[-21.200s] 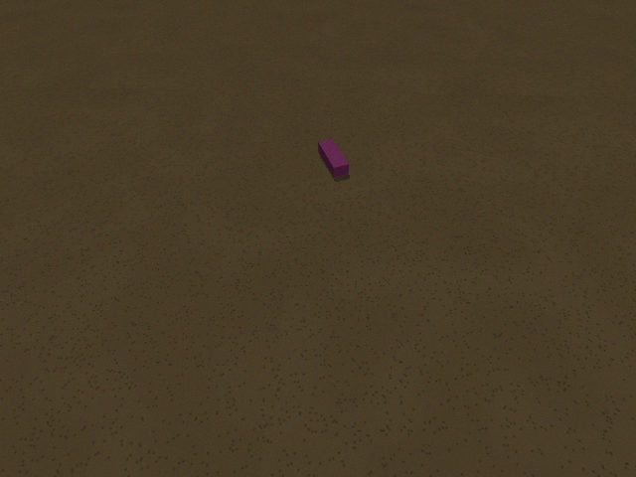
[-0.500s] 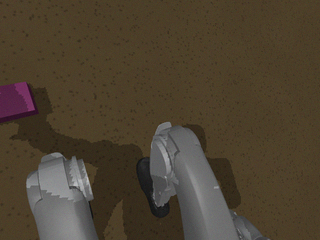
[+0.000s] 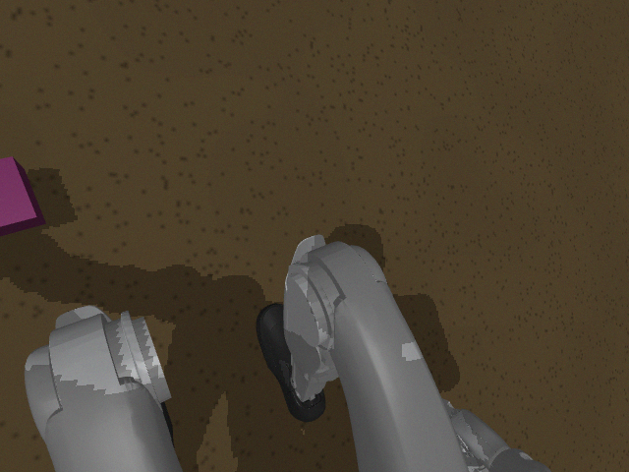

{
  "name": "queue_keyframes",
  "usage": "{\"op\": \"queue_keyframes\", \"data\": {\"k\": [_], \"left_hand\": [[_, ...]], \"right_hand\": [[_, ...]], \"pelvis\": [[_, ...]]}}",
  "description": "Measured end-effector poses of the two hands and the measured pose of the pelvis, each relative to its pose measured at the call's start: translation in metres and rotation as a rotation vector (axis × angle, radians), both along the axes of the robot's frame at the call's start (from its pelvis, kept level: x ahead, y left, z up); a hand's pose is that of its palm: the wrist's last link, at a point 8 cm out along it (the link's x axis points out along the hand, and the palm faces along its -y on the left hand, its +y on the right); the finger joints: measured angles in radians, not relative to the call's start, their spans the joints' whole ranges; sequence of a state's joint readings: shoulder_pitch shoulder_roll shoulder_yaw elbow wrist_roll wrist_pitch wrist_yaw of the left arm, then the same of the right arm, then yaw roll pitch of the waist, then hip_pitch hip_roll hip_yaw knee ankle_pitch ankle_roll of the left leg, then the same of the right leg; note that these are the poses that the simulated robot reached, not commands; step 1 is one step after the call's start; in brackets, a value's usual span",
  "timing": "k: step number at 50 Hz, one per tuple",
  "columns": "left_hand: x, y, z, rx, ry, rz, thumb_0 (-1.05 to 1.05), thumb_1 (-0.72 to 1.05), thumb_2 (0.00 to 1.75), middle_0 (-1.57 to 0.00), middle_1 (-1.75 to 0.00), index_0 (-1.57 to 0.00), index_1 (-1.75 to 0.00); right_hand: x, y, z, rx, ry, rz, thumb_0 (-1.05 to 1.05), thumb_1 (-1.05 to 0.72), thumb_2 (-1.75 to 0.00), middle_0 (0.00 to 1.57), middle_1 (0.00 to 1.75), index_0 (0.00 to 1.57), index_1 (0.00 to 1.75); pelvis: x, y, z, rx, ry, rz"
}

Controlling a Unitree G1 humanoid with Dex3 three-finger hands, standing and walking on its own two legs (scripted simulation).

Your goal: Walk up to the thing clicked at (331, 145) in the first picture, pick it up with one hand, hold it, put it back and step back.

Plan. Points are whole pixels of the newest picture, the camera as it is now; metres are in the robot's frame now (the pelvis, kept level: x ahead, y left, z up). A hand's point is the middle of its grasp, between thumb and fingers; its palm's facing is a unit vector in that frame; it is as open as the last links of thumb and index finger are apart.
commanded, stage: close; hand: left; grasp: from above
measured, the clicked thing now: out of the picture +0.44 +0.33 -0.28
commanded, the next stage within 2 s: settle in 1.72 s
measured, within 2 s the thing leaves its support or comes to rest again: neither
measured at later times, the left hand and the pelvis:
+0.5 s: hand out of the picture +0.43 +0.32 -0.26, palm faces -0.45 -0.13 -0.89, open 12.0 cm; pelvis +0.00 +0.00 -0.01, yaw -1 degrees
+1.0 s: hand out of the picture +0.43 +0.32 -0.25, palm faces -0.45 -0.13 -0.88, open 11.2 cm; pelvis -0.01 +0.00 +0.00, yaw -2 degrees
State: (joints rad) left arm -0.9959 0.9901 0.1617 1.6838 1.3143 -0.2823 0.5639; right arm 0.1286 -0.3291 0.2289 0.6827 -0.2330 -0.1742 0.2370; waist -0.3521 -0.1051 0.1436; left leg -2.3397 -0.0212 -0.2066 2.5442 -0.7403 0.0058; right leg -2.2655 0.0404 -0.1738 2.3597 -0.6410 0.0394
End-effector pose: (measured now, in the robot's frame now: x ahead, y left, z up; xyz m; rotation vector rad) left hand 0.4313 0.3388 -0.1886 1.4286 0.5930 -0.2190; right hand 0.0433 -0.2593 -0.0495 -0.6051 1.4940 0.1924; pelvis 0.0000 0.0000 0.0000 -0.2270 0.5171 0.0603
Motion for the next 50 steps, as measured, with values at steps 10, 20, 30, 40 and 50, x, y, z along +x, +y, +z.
{"op": "queue_keyframes", "data": {"k": [10,20,30,40,50], "left_hand": [[0.0,-0.011,-0.002,-0.015,-0.047,-0.082,0.0,-0.43,1.03,-0.12,-1.06,-0.12,-1.05],[0.005,-0.019,-0.008,0.016,-0.066,-0.047,0.0,-0.28,0.97,-0.2,-1.07,-0.22,-1.04],[0.005,-0.01,-0.014,0.022,-0.035,-0.002,0.0,-0.21,0.89,-0.25,-1.04,-0.28,-1.0],[0.003,-0.01,-0.01,-0.003,-0.027,-0.029,0.0,-0.15,0.88,-0.29,-1.02,-0.33,-0.98],[0.0,-0.011,-0.008,0.001,-0.042,-0.05,0.0,-0.13,0.83,-0.34,-0.98,-0.36,-0.93]], "right_hand": [[0.001,-0.001,0.008,-0.022,-0.007,0.043,0.01,-0.9,-0.9,0.21,0.3,0.2,0.3],[0.007,0.003,0.009,0.011,-0.051,0.079,0.0,-0.89,-0.9,0.2,0.3,0.2,0.3],[-0.002,0.005,0.006,0.031,-0.021,0.057,0.0,-0.9,-0.9,0.2,0.3,0.2,0.3],[-0.003,0.007,0.007,0.034,-0.01,0.054,0.01,-0.9,-0.9,0.2,0.3,0.2,0.3],[0.0,0.006,0.01,0.017,-0.028,0.076,0.01,-0.9,-0.9,0.2,0.3,0.2,0.3]], "pelvis": [[-0.002,0.001,-0.002,-0.011,-0.024,-0.008],[-0.004,0.002,-0.005,-0.016,-0.034,-0.013],[-0.003,0.002,-0.005,-0.017,-0.03,-0.015],[-0.003,0.001,-0.002,-0.022,-0.035,-0.015],[-0.006,0.001,-0.002,-0.022,-0.045,-0.018]]}}
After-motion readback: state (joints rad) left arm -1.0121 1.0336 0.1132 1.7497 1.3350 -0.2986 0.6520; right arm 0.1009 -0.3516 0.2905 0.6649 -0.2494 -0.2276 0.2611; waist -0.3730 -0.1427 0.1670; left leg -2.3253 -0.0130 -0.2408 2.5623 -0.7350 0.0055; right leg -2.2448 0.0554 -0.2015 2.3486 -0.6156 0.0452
